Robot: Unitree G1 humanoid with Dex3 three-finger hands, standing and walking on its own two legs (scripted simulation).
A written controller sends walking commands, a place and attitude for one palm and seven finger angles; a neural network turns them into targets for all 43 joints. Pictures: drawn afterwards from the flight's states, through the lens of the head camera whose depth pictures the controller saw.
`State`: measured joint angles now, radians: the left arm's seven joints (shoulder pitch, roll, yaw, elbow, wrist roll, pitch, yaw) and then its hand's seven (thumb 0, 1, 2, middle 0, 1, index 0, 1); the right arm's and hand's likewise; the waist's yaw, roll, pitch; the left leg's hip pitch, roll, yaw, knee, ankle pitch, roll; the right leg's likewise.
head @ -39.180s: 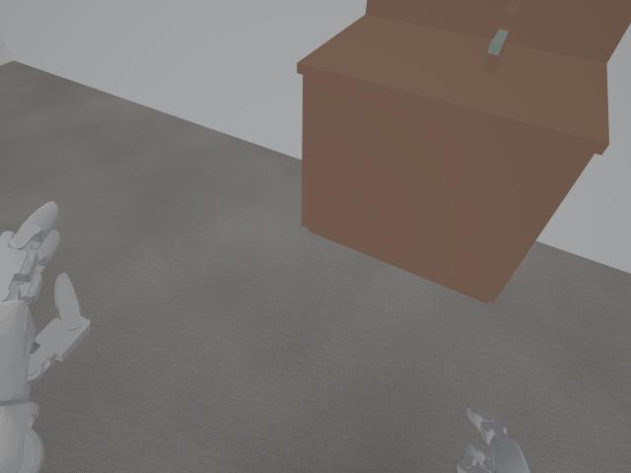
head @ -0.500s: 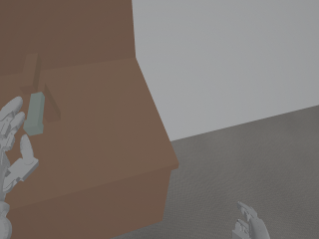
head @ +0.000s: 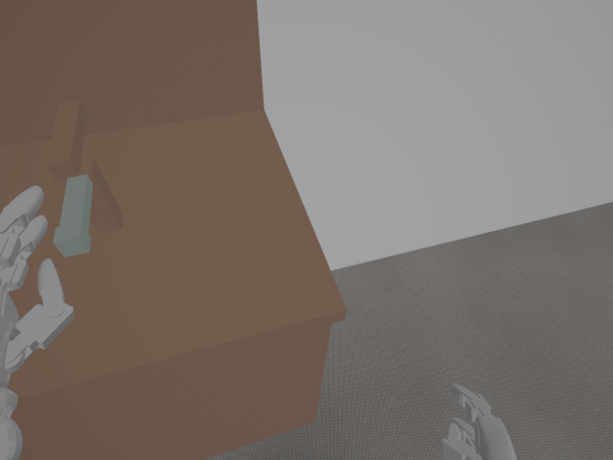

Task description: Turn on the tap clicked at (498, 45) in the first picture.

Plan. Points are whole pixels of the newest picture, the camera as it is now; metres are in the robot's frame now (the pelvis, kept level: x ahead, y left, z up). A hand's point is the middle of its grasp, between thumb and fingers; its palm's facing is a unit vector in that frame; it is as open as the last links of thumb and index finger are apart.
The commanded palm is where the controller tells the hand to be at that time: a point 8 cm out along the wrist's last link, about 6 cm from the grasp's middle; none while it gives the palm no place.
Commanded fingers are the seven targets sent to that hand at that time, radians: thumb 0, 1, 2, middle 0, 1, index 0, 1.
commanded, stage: shuffle to correct the standing spot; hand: left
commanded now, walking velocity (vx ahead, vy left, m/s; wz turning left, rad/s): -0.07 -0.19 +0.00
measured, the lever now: (72, 240) +0.33 +0.31 +0.12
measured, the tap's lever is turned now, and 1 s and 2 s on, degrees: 0 0 0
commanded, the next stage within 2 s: come to a stop and stand still in 0.30 s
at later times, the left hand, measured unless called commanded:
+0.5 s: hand (45, 279) +0.24 +0.26 +0.18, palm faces +0.36 -0.79 -0.50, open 7.4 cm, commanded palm +0.16 +0.27 +0.18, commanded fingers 0.00 0.90 0.90 -0.20 -0.30 -0.20 -0.30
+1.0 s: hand out of the picture +0.22 +0.31 +0.17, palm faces +0.42 -0.86 -0.29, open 7.4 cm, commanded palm +0.15 +0.34 +0.18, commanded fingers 0.00 0.90 0.90 -0.20 -0.30 -0.20 -0.30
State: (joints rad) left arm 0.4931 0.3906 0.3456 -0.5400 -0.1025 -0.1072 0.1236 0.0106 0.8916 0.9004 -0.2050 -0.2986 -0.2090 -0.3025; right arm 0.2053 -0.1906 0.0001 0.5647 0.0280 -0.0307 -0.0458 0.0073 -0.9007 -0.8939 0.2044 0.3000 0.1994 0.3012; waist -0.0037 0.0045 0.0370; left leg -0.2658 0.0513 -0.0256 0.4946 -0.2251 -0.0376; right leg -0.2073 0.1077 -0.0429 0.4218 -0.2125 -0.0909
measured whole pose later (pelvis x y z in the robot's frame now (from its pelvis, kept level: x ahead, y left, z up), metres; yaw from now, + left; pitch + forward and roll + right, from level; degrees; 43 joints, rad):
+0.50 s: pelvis +0.00 -0.01 +0.00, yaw +0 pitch +0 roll +0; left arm 0.29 0.52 0.41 -0.41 -0.04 -0.17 0.04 0.01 0.89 0.90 -0.21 -0.30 -0.21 -0.30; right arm 0.23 -0.19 -0.02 0.59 0.01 -0.10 -0.05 0.01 -0.90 -0.89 0.20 0.30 0.20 0.30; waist 0.05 -0.02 0.06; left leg -0.28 0.06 -0.01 0.49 -0.21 -0.03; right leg -0.22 0.11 -0.05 0.42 -0.21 -0.09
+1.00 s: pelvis -0.01 +0.06 +0.00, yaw -1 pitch -1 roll -1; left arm 0.35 0.34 0.34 -0.40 -0.03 -0.22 0.11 0.01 0.89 0.90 -0.20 -0.30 -0.21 -0.30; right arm 0.24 -0.17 0.04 0.60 0.00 -0.16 -0.03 0.01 -0.90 -0.89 0.20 0.30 0.20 0.30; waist 0.03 -0.05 0.01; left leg -0.24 -0.04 0.02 0.45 -0.20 0.06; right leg -0.20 0.02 0.00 0.42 -0.20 0.00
